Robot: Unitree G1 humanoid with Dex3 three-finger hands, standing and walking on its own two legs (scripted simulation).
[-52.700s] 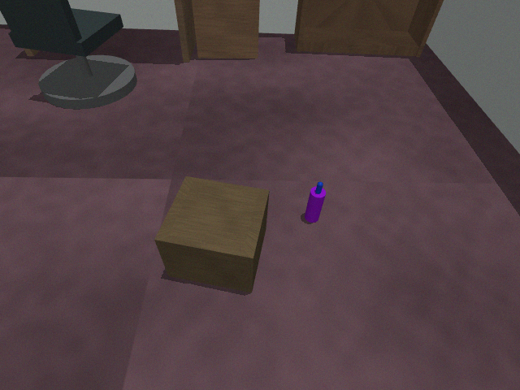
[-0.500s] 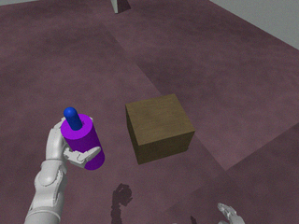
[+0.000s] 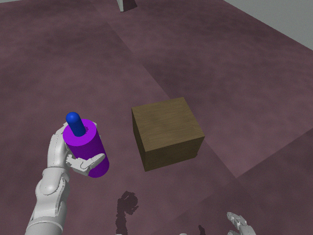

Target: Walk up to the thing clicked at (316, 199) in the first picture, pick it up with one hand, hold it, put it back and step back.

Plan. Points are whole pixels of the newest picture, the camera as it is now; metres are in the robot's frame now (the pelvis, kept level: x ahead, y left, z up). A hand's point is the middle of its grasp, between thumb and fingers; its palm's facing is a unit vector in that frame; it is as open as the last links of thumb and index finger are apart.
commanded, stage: hold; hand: left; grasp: from the side
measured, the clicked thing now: (86, 145) +0.33 +0.17 +0.05
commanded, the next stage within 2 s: crouch in 0.66 s
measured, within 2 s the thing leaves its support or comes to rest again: neither
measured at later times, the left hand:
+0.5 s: hand (87, 147) +0.33 +0.17 +0.04, palm faces +0.03 -1.00 -0.01, open 10.0 cm
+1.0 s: hand (88, 149) +0.33 +0.17 +0.02, palm faces +0.06 -1.00 +0.00, open 10.0 cm
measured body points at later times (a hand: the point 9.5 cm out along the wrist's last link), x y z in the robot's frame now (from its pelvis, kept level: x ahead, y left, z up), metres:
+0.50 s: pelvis +0.00 +0.00 +0.00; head +0.04 +0.01 +0.45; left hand +0.32 +0.22 +0.05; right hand +0.13 -0.25 -0.11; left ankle +0.01 +0.13 -0.71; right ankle +0.01 -0.14 -0.71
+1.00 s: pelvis -0.01 +0.00 -0.01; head +0.04 +0.01 +0.44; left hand +0.32 +0.22 +0.03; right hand +0.12 -0.25 -0.11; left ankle +0.01 +0.13 -0.71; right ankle +0.01 -0.14 -0.71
